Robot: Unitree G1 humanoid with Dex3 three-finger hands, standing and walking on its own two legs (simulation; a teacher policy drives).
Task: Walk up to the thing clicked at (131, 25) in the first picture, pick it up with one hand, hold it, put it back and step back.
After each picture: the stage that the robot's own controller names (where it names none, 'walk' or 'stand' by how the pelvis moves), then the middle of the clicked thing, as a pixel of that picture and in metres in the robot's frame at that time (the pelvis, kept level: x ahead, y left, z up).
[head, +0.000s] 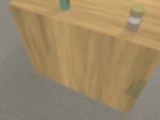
stand; (134, 18) +0.71 -0.25 +0.03
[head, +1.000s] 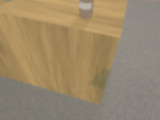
walk; (86, 4) +0.69 +0.01 +0.08
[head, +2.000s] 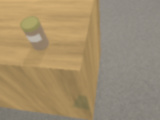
walk; (35, 34) +0.50 +0.21 +0.08
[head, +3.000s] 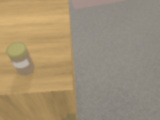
stand; (21, 59) +0.43 +0.24 +0.04
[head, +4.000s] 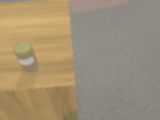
stand; (26, 57) +0.45 +0.23 +0.03
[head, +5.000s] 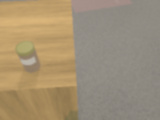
stand; (28, 57) +0.45 +0.23 +0.03
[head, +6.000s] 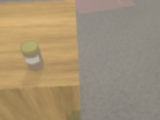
stand; (33, 56) +0.46 +0.21 +0.03
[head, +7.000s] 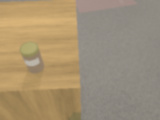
stand; (32, 58) +0.45 +0.21 +0.03
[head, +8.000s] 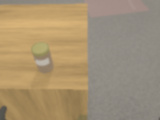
rise first; (43, 58) +0.46 +0.19 +0.03
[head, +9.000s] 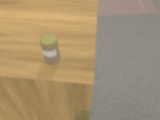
go down; (50, 49) +0.47 +0.18 +0.05
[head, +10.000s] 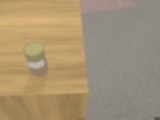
go down; (36, 59) +0.43 +0.17 +0.06
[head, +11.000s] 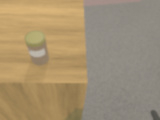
approach; (37, 48) +0.47 +0.16 +0.06
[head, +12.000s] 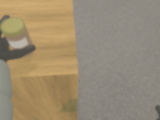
close; (19, 38) +0.46 +0.19 +0.09
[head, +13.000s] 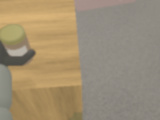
lift; (18, 46) +0.41 +0.19 +0.16
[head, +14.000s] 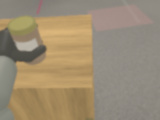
lift; (28, 41) +0.33 +0.16 +0.26
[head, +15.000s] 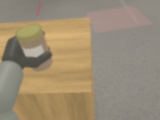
hold; (35, 48) +0.33 +0.15 +0.24
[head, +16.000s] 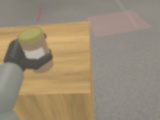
hold; (37, 51) +0.33 +0.14 +0.24
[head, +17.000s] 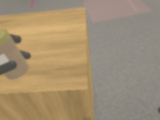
hold; (6, 55) +0.31 +0.21 +0.23
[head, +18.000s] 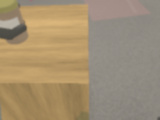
crouch; (10, 21) +0.41 +0.22 +0.26
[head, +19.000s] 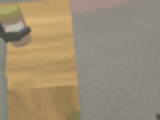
lower; (15, 26) +0.47 +0.19 +0.19
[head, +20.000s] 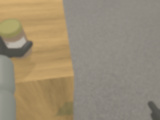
lower; (16, 39) +0.47 +0.19 +0.09
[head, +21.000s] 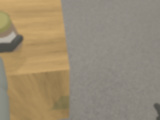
lower; (5, 33) +0.48 +0.19 +0.10
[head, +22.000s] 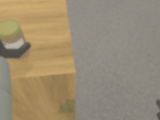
lower; (14, 40) +0.46 +0.19 +0.09
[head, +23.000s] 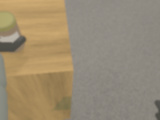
rest; (9, 33) +0.48 +0.20 +0.09
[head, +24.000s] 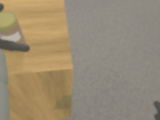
withdraw; (10, 33) +0.49 +0.19 +0.09
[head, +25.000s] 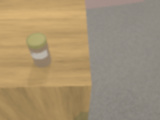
sink last; (39, 50) +0.45 +0.17 +0.07
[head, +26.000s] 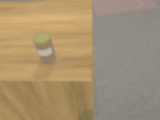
stand; (45, 48) +0.48 +0.19 +0.08
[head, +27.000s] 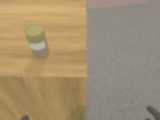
stand; (38, 42) +0.49 +0.19 +0.08
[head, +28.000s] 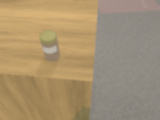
stand; (50, 46) +0.50 +0.16 +0.04
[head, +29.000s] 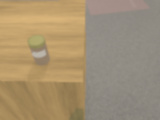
stand; (39, 50) +0.49 +0.21 +0.03
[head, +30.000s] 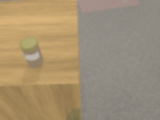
stand; (32, 53) +0.48 +0.22 +0.03
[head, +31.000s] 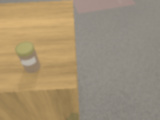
stand; (28, 57) +0.46 +0.23 +0.03
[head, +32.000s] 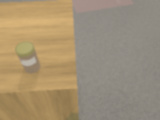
stand; (28, 58) +0.45 +0.23 +0.03
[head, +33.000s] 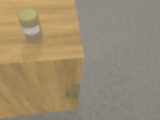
walk; (31, 26) +0.53 +0.19 +0.05
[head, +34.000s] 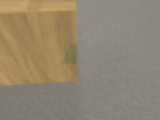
walk; out of the picture +0.78 +0.27 +0.06
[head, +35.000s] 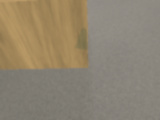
stand; out of the picture +1.10 +0.23 +0.04
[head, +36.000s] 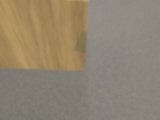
stand; out of the picture +1.06 +0.16 +0.04
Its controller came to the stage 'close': yes
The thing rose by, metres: 0.23
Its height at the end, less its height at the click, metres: +0.00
